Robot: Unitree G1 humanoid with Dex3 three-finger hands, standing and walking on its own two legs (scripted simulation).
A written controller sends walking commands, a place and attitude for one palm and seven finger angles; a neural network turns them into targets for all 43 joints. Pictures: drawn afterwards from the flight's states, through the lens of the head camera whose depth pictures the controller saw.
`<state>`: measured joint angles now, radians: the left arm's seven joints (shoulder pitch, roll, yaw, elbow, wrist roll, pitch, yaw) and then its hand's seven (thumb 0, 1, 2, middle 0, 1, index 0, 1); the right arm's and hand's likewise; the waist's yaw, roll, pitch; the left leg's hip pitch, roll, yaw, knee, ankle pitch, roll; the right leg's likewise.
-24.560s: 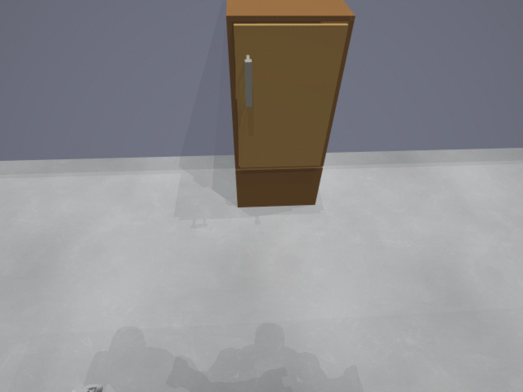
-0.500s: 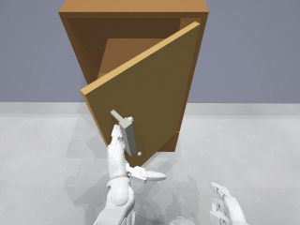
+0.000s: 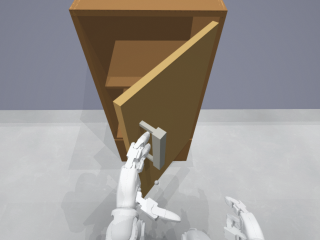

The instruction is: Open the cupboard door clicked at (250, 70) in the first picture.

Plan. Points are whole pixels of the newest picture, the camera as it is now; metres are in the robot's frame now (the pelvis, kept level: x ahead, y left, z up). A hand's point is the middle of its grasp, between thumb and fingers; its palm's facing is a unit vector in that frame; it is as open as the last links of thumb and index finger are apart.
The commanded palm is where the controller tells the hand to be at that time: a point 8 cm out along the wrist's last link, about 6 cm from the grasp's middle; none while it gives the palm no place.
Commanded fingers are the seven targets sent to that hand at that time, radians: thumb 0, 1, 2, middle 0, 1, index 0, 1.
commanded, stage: slide the hand sideways off the handle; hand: left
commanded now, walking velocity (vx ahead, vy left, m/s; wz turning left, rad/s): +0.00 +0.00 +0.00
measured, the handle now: (152, 146) +0.33 +0.04 +0.05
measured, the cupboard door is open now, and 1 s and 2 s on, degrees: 52 51 51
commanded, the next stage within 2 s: draw the hand back to the body in 0.64 s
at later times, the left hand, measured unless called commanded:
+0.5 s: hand (143, 199) +0.21 +0.05 +0.05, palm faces +0.00 -1.00 +0.01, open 16.1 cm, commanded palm +0.17 +0.11 +0.04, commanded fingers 0.00 -0.50 0.30 -0.15 -0.30 -0.15 -0.30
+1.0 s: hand (113, 201) +0.19 +0.10 +0.10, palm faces +0.05 -1.00 -0.04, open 16.3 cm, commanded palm +0.16 +0.16 +0.10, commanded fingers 0.00 -0.50 0.30 -0.15 -0.30 -0.15 -0.30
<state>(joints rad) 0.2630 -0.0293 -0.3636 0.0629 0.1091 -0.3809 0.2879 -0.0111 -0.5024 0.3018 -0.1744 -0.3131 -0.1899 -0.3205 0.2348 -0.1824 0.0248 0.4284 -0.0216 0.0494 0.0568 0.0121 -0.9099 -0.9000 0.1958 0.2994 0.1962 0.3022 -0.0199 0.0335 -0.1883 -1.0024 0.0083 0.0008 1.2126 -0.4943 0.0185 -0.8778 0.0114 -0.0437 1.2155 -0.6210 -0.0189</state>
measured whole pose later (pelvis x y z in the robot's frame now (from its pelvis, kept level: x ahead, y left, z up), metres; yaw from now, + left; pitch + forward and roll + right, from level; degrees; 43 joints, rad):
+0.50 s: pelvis +0.01 -0.02 -0.01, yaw +1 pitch +18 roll -1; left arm 0.53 0.05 -0.28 -0.14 0.04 -0.44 0.13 -0.01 -0.50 0.30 -0.16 -0.31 -0.19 -0.32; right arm 0.23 -0.20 0.02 0.38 -0.02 0.02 0.03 0.01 -0.91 -0.90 0.20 0.30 0.20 0.30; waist 0.00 0.04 -0.20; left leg -1.04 0.01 -0.02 1.25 -0.53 -0.01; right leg -0.91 0.02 -0.06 1.27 -0.67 -0.05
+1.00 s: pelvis +0.01 -0.02 +0.01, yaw +1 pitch +14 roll -1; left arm 0.64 0.13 -0.10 -0.31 -0.12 -0.37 -0.01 -0.01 -0.50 0.30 -0.16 -0.30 -0.16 -0.30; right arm 0.27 -0.19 0.01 0.38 0.02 0.02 -0.03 0.01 -0.91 -0.90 0.20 0.30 0.20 0.30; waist 0.01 0.07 -0.19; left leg -0.93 0.02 -0.03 1.18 -0.50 -0.01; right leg -0.80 0.03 -0.07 1.18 -0.63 -0.05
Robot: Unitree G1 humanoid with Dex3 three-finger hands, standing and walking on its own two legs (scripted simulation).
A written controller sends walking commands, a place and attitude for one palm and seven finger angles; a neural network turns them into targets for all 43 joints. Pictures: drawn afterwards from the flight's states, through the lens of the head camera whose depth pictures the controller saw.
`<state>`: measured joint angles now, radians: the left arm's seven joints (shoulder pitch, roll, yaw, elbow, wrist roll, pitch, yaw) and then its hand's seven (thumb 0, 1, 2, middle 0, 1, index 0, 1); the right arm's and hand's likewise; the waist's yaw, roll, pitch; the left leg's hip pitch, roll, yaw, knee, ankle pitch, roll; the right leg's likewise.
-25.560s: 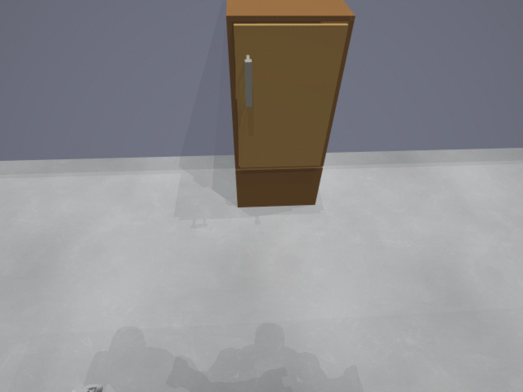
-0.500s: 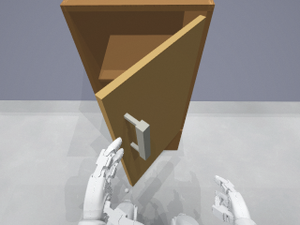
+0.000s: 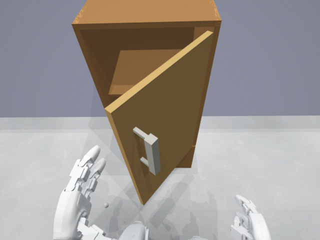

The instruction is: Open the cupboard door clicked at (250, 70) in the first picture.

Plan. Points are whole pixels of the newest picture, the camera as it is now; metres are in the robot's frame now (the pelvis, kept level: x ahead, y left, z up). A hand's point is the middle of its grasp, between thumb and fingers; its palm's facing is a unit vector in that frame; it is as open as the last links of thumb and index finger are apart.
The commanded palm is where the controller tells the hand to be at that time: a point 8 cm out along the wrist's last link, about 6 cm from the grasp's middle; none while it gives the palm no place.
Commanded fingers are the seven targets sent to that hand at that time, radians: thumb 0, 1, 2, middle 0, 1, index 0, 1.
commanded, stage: draw the hand back to the body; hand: left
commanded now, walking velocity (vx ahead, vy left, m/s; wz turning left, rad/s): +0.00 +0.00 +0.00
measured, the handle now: (147, 152) +0.33 +0.06 +0.04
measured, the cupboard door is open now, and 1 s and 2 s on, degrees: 51 51 51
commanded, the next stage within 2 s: step back with the hand held close in 1.32 s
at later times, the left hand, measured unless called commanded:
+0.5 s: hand (42, 191) +0.19 +0.21 +0.15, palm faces +0.17 -0.93 -0.33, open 14.3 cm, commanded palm +0.16 +0.26 +0.19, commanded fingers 0.00 0.17 0.58 -0.17 -0.30 -0.17 -0.30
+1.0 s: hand out of the picture +0.23 +0.30 +0.26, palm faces +0.45 -0.80 -0.40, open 8.5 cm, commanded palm +0.18 +0.33 +0.27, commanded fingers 0.00 0.90 0.90 -0.20 -0.30 -0.20 -0.30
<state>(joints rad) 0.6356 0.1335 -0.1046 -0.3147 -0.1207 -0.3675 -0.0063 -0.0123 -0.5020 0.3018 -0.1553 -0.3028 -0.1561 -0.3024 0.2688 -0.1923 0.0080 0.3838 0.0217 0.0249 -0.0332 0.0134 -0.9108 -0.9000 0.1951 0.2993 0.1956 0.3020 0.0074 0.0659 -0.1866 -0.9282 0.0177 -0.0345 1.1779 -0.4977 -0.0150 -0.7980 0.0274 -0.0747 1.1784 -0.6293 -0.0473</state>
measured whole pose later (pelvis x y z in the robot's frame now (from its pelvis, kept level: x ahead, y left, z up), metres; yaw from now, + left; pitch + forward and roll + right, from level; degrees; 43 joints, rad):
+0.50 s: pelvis +0.02 +0.03 +0.06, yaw +0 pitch +4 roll -1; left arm 0.68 0.30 0.04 -0.44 -0.05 -0.02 0.11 -0.01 -0.16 0.45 -0.17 -0.30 -0.17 -0.30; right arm 0.29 -0.22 0.05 0.41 0.04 0.01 -0.14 0.01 -0.91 -0.90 0.20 0.30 0.20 0.30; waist 0.03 0.07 -0.13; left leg -0.51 0.00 0.00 0.81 -0.38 0.03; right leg -0.37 0.01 -0.04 0.76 -0.47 -0.01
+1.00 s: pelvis +0.03 +0.04 +0.09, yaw -1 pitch -2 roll -1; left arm 0.48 0.37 0.35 -0.44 -0.08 -0.04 0.12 0.01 0.69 0.82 -0.21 -0.30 -0.21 -0.30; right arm 0.21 -0.22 0.05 0.58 0.01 -0.06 -0.09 0.01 -0.91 -0.90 0.20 0.30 0.20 0.30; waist 0.07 0.05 -0.03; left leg -0.20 -0.02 0.03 0.50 -0.26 0.04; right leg -0.07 -0.01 -0.01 0.44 -0.33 0.01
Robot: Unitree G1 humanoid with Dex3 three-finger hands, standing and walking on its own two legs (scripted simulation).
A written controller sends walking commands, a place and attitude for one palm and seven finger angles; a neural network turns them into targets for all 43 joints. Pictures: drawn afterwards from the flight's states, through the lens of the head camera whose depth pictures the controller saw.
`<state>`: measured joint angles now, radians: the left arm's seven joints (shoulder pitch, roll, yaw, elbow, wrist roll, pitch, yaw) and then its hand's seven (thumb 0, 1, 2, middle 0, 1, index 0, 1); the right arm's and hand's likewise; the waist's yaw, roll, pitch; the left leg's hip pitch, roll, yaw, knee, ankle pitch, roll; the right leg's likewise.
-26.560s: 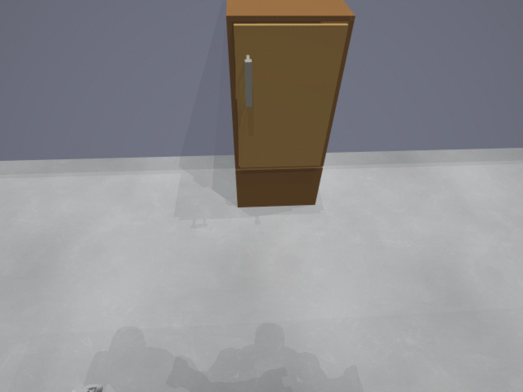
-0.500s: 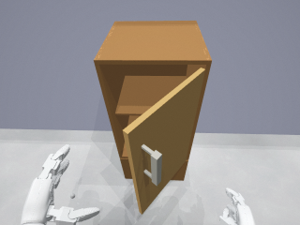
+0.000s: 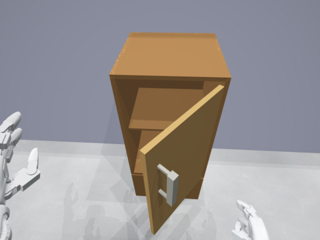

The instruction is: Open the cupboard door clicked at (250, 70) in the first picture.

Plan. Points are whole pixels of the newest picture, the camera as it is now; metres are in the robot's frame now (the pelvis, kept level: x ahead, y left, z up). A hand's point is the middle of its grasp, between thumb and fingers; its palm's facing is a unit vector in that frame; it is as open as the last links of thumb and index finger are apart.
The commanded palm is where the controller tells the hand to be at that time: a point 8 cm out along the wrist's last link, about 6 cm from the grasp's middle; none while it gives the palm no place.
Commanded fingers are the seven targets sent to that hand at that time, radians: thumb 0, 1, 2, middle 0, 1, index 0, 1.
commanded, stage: draw the hand back to the body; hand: left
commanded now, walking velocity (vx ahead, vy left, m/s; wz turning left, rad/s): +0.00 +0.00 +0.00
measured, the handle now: (166, 185) +0.29 +0.03 -0.05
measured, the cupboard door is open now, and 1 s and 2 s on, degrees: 51 51 51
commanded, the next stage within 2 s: step back with the hand held close in 0.32 s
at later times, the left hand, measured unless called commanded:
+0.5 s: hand (46, 175) +0.18 +0.24 +0.16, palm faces +0.45 -0.80 -0.40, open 7.4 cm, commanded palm +0.13 +0.28 +0.18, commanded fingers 0.00 0.90 0.90 -0.20 -0.30 -0.20 -0.30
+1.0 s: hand (28, 191) +0.15 +0.26 +0.16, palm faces +0.36 -0.79 -0.50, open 7.4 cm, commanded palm +0.09 +0.30 +0.18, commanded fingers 0.00 0.90 0.90 -0.20 -0.30 -0.20 -0.30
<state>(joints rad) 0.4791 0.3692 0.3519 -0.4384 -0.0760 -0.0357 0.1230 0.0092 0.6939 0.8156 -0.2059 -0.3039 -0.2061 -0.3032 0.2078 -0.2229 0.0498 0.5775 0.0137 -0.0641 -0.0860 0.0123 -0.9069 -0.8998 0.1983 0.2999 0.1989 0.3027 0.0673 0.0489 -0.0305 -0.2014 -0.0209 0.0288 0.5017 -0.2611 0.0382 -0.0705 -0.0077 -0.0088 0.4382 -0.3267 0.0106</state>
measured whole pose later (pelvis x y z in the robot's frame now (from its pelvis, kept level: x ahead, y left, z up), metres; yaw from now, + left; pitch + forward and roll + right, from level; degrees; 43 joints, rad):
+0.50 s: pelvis -0.01 -0.02 +0.00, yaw +0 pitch -3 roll -1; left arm 0.48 0.35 0.34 -0.40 -0.08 -0.07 0.10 0.02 0.89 0.90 -0.22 -0.30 -0.22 -0.30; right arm 0.20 -0.23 0.02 0.61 0.01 -0.06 -0.09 0.01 -0.91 -0.90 0.20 0.30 0.20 0.30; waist 0.06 0.06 -0.01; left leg -0.17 0.01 0.01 0.46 -0.23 0.01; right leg -0.03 0.03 -0.03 0.38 -0.29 -0.02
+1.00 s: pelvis -0.06 +0.00 +0.00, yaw -1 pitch +0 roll -2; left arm 0.58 0.43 0.41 -0.51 -0.07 -0.14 0.14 0.02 0.89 0.90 -0.22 -0.30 -0.22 -0.30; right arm 0.18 -0.23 -0.01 0.54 0.02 0.04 -0.09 0.01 -0.91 -0.90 0.20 0.30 0.20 0.30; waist -0.01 0.03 0.04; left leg -0.33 0.01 0.03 0.48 -0.16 0.03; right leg -0.21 0.02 -0.01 0.44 -0.23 0.01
